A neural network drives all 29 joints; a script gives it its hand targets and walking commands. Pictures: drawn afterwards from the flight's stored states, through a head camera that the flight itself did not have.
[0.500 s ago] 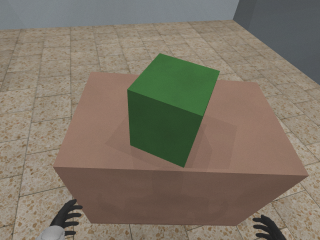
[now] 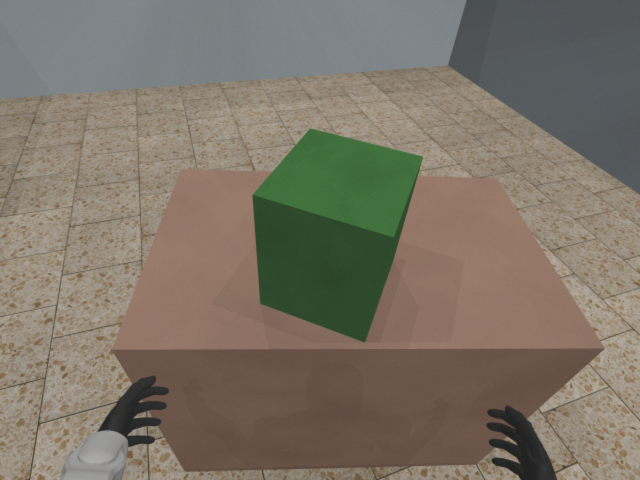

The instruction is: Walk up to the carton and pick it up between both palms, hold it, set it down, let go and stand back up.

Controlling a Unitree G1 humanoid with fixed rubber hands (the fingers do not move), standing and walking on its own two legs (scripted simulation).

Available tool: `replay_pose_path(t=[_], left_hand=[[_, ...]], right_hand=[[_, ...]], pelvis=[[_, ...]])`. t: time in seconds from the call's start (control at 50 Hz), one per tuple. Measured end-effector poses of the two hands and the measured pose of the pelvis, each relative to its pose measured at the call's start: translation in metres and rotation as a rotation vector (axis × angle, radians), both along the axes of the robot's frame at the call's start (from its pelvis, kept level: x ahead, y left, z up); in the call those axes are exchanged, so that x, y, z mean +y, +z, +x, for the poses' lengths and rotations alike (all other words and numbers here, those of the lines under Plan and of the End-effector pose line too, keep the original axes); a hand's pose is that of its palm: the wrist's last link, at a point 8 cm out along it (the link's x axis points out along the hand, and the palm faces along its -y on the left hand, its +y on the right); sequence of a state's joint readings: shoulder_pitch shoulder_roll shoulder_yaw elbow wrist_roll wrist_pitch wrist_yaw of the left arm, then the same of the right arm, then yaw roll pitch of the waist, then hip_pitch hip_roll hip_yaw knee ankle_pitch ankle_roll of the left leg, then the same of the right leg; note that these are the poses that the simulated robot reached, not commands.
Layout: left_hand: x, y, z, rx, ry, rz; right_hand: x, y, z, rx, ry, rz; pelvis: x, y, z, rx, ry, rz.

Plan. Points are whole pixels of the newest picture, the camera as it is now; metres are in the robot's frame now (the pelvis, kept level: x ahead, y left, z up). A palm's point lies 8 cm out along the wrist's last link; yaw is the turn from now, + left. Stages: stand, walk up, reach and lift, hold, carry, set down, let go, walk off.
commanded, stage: reach and lift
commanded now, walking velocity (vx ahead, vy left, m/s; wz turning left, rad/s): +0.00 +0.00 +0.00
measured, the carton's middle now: (337, 234) +0.50 -0.01 +0.02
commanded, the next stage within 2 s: none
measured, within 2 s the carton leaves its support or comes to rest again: neither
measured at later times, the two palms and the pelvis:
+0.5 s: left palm (122, 396) +0.22 +0.27 -0.02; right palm (512, 466) +0.14 -0.19 +0.00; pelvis +0.02 +0.01 +0.01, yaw -1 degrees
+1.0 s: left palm (111, 376) +0.23 +0.27 +0.02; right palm (492, 445) +0.15 -0.16 +0.04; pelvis +0.02 +0.02 +0.01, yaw -1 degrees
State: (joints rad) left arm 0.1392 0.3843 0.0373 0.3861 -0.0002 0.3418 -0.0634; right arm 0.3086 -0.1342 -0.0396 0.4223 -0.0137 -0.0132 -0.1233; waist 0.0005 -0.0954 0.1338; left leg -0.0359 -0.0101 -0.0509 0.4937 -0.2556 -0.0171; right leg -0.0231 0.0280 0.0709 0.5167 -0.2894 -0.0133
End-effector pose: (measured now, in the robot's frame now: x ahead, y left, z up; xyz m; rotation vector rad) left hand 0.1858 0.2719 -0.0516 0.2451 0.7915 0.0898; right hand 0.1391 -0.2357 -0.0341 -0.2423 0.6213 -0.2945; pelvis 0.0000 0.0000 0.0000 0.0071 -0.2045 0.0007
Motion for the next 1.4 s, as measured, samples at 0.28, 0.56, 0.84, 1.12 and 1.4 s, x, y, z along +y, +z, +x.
replay_pose_path(t=[0.28,0.56,0.84,1.12,1.4], left_hand=[[-0.007,0.023,0.032,-0.144,-0.104,-0.04],[-0.004,0.037,0.035,-0.251,-0.173,-0.09],[0.001,0.056,0.037,-0.329,-0.237,-0.102],[0.002,0.065,0.053,-0.362,-0.252,-0.134],[-0.004,0.077,0.081,-0.367,-0.267,-0.128]], right_hand=[[0.011,0.017,-0.003,-0.043,-0.084,-0.006],[0.049,0.035,0.007,-0.163,-0.105,0.052],[0.068,0.06,0.0,-0.266,-0.178,0.091],[0.081,0.074,0.04,-0.299,-0.161,0.109],[0.086,0.079,0.092,-0.346,-0.127,0.149]], pelvis=[[0.004,0.004,0.017,0.029,-0.011,0.0],[0.011,0.005,0.025,0.045,-0.019,-0.006],[0.014,0.005,0.022,0.042,-0.021,-0.009],[0.018,0.005,0.03,0.091,-0.022,-0.014],[0.017,0.005,0.051,0.124,-0.023,-0.013]])
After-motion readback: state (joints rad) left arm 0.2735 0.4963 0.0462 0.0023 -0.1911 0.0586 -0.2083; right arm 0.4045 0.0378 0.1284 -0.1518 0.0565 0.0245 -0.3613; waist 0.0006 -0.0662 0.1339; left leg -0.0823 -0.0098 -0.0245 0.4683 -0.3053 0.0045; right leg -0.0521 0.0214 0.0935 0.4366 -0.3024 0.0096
